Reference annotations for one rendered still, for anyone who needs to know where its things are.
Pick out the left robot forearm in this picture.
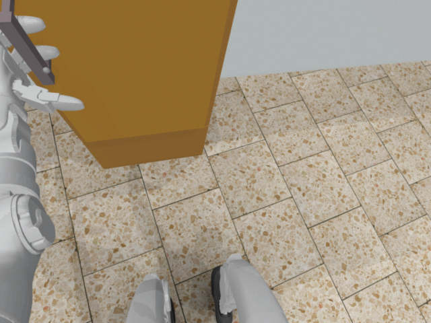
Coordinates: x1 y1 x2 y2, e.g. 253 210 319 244
0 95 40 201

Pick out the robot right foot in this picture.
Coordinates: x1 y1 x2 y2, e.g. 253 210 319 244
211 266 233 323

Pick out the robot left upper arm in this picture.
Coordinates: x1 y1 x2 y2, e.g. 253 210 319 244
0 194 55 323

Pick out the cupboard door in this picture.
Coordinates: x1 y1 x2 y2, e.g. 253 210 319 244
0 0 230 142

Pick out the right robot shin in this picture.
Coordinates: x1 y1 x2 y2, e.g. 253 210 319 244
219 253 242 314

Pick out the robot left hand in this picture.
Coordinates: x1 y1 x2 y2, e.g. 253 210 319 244
0 15 85 114

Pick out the handle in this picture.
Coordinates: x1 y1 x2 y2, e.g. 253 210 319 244
0 0 55 85

